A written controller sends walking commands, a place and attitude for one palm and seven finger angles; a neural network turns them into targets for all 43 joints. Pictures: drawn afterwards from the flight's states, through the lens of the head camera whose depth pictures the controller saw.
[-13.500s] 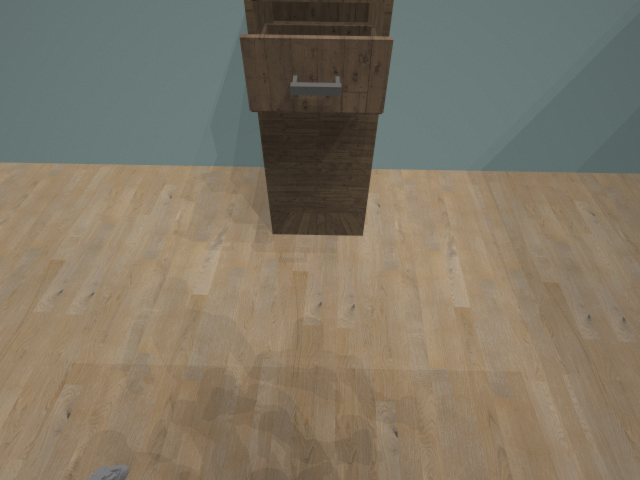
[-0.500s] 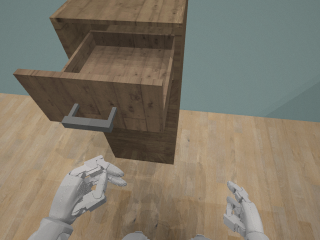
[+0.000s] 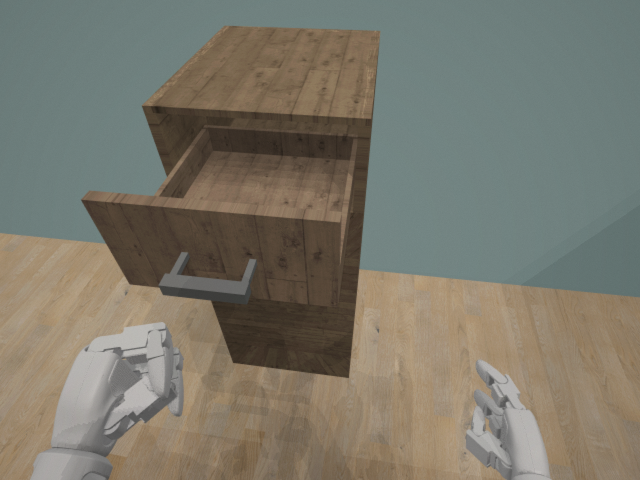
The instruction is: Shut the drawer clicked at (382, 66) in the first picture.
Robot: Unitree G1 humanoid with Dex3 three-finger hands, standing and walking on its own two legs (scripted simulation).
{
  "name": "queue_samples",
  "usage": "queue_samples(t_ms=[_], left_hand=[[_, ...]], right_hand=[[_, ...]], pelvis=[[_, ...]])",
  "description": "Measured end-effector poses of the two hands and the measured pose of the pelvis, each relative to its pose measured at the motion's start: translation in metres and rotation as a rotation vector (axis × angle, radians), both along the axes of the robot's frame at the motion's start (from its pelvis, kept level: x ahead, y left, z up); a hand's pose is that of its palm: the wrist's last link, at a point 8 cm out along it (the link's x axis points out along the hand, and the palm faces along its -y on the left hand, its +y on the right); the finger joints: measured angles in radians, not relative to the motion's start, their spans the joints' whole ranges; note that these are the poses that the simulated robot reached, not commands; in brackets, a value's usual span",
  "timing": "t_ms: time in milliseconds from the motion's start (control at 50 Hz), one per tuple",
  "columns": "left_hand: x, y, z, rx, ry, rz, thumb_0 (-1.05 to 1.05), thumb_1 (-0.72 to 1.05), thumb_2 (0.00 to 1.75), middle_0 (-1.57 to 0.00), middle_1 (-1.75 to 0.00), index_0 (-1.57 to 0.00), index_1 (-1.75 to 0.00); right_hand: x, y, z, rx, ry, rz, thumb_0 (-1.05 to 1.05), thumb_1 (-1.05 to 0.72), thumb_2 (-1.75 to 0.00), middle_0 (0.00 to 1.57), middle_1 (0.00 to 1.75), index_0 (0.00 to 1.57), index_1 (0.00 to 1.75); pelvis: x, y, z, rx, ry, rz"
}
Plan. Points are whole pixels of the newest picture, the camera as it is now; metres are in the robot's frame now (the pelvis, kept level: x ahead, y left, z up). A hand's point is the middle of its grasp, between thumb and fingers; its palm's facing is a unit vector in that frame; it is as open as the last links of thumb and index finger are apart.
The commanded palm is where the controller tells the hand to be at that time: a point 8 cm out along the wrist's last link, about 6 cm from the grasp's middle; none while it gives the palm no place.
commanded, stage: raise the hand and make a fist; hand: left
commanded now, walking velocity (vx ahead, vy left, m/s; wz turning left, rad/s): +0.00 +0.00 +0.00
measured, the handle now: (211, 276) +0.36 +0.19 +0.07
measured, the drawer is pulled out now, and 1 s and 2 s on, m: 0.24 0.24 0.24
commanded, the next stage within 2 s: bring the fist close to the handle in 0.64 s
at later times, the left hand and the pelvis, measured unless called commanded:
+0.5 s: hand (174, 371) +0.19 +0.15 +0.15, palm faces -0.04 -1.00 -0.08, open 3.2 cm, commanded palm +0.15 +0.21 +0.17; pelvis +0.00 +0.00 +0.02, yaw +0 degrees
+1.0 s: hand (171, 365) +0.20 +0.16 +0.14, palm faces +0.02 -1.00 -0.07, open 3.3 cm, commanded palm +0.17 +0.22 +0.14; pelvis +0.00 -0.02 +0.02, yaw +0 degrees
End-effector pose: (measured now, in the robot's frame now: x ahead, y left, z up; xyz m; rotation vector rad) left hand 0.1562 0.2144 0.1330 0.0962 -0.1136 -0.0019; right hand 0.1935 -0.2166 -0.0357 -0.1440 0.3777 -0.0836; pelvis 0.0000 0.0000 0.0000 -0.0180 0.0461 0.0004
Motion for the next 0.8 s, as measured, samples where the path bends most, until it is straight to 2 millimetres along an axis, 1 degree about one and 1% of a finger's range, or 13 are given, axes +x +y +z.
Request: queue_samples(t_ms=[60, 120, 180, 220, 340, 400, 480, 540, 600, 680, 740, 800], left_hand=[[0.002, 0.0, 0.014, -0.011, -0.033, 0.002, 0.01, 0.9, 0.9, -1.34, -1.53, -1.33, -1.53], [0.004, -0.007, 0.017, -0.017, 0.004, -0.038, 0.01, 0.9, 0.9, -1.37, -1.56, -1.36, -1.56], [0.005, -0.012, 0.016, -0.008, 0.063, -0.068, 0.01, 0.9, 0.9, -1.38, -1.58, -1.38, -1.58], [0.005, -0.011, 0.018, 0.007, 0.078, -0.064, 0.01, 0.9, 0.9, -1.39, -1.59, -1.38, -1.59], [0.007, 0.006, 0.039, 0.018, 0.007, 0.013, 0.01, 0.9, 0.9, -1.4, -1.6, -1.39, -1.6], [0.008, 0.006, 0.035, -0.012, 0.023, 0.014, 0.01, 0.9, 0.9, -1.4, -1.6, -1.4, -1.6], [0.01, -0.003, 0.021, -0.018, 0.103, -0.022, 0.01, 0.9, 0.9, -1.4, -1.6, -1.4, -1.6], [0.01, -0.008, 0.02, 0.002, 0.115, -0.037, 0.01, 0.9, 0.9, -1.41, -1.6, -1.4, -1.6], [0.009, -0.004, 0.027, 0.02, 0.073, -0.012, 0.01, 0.9, 0.9, -1.41, -1.6, -1.4, -1.6], [0.008, 0.01, 0.033, 0.023, 0.034, 0.048, 0.01, 0.9, 0.9, -1.41, -1.6, -1.4, -1.6], [0.008, 0.015, 0.029, 0.014, 0.057, 0.06, 0.01, 0.9, 0.9, -1.41, -1.6, -1.4, -1.6], [0.007, 0.012, 0.023, 0.006, 0.095, 0.035, 0.01, 0.9, 0.9, -1.4, -1.6, -1.4, -1.6]], right_hand=[[0.005, 0.015, 0.004, 0.024, -0.017, 0.043, 0.02, -0.9, -0.9, 0.2, 0.3, 0.2, 0.3], [0.006, 0.026, 0.006, 0.036, -0.017, 0.073, 0.02, -0.9, -0.9, 0.2, 0.3, 0.2, 0.3], [0.005, 0.03, 0.005, 0.04, 0.0, 0.085, 0.02, -0.9, -0.9, 0.21, 0.3, 0.21, 0.3], [0.002, 0.03, 0.004, 0.037, 0.016, 0.088, 0.02, -0.9, -0.9, 0.21, 0.31, 0.21, 0.3], [-0.007, 0.02, -0.001, 0.021, 0.061, 0.081, 0.02, -0.9, -0.9, 0.21, 0.31, 0.21, 0.3], [-0.01, 0.012, -0.002, 0.009, 0.079, 0.065, 0.02, -0.9, -0.9, 0.21, 0.31, 0.21, 0.3], [-0.013, -0.001, -0.002, -0.007, 0.083, 0.039, 0.02, -0.9, -0.9, 0.21, 0.3, 0.21, 0.3], [-0.014, -0.008, 0.0, -0.015, 0.073, 0.024, 0.02, -0.9, -0.9, 0.2, 0.3, 0.21, 0.3], [-0.015, -0.013, 0.001, -0.016, 0.067, 0.015, 0.02, -0.9, -0.9, 0.2, 0.3, 0.2, 0.3], [-0.014, -0.018, -0.001, -0.012, 0.07, 0.009, 0.02, -0.9, -0.9, 0.2, 0.3, 0.2, 0.3], [-0.012, -0.02, -0.001, -0.01, 0.066, 0.009, 0.02, -0.9, -0.9, 0.2, 0.3, 0.2, 0.3], [-0.01, -0.022, 0.0, -0.01, 0.053, 0.011, 0.02, -0.9, -0.9, 0.2, 0.3, 0.2, 0.3]], pelvis=[[0.001, 0.002, 0.003, -0.002, -0.023, 0.001], [0.001, 0.005, 0.006, -0.002, -0.042, 0.003], [0.0, 0.006, 0.008, 0.001, -0.054, 0.002], [-0.001, 0.005, 0.01, 0.003, -0.059, 0.002], [0.001, 0.002, 0.013, 0.006, -0.066, 0.002], [0.002, 0.0, 0.015, 0.005, -0.069, 0.004], [0.001, -0.002, 0.015, 0.006, -0.073, 0.002], [0.001, -0.005, 0.016, 0.008, -0.072, 0.0], [0.003, -0.009, 0.016, 0.011, -0.07, -0.003], [0.004, -0.014, 0.017, 0.009, -0.073, -0.002], [0.004, -0.016, 0.017, 0.008, -0.075, -0.001], [0.003, -0.018, 0.018, 0.008, -0.073, 0.0]])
